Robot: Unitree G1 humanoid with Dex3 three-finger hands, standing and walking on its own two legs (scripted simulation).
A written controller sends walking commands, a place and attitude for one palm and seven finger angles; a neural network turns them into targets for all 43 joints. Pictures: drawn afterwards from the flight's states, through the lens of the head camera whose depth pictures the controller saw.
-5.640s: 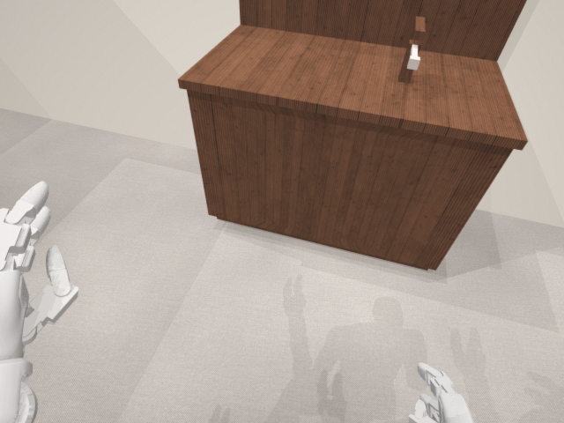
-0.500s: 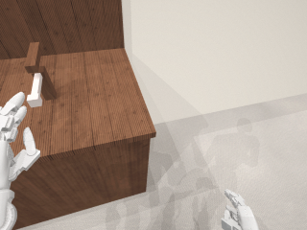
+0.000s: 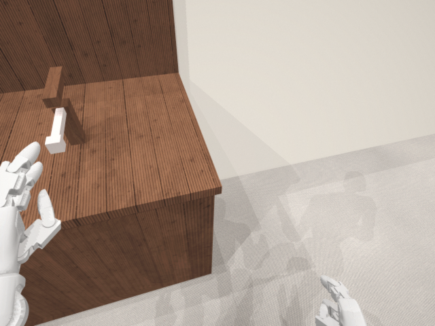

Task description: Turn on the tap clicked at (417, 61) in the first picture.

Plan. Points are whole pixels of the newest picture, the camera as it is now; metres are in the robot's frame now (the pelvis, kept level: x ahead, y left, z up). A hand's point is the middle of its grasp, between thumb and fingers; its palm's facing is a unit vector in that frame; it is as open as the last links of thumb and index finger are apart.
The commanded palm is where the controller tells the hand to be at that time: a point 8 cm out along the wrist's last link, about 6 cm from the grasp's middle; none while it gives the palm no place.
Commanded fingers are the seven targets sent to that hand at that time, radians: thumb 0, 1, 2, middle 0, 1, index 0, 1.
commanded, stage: shuffle to correct the standing spot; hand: left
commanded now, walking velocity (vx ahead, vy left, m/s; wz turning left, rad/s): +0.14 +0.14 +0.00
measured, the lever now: (55, 144) +0.43 +0.38 +0.08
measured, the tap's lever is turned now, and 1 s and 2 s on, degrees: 0 0 0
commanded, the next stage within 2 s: come to a stop and stand still in 0.60 s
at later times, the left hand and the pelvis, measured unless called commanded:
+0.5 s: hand (46, 197) +0.25 +0.28 +0.15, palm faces +0.40 -0.84 -0.36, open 7.4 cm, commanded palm +0.20 +0.31 +0.17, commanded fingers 0.00 0.90 0.90 -0.20 -0.30 -0.20 -0.30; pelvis +0.04 +0.03 -0.03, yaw +0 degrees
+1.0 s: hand (54, 185) +0.27 +0.27 +0.16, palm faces +0.44 -0.84 -0.33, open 7.4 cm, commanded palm +0.22 +0.31 +0.17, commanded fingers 0.00 0.90 0.90 -0.20 -0.30 -0.20 -0.30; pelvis +0.06 +0.03 -0.02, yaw +0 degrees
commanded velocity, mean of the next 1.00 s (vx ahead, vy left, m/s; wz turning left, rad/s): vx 0.08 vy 0.10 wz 0.00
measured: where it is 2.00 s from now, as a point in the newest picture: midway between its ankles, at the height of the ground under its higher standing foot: outside the picture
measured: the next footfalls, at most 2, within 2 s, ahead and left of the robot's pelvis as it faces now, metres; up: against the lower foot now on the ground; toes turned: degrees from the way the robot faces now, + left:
right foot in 0.80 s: +0.15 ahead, -0.04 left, +0.00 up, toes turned -1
left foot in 1.14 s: +0.12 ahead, +0.19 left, +0.00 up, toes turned -1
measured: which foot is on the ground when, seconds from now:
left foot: down 0.00-0.80, up 0.82-1.00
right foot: down 0.00-0.48, up 0.50-0.78, down 0.80-1.00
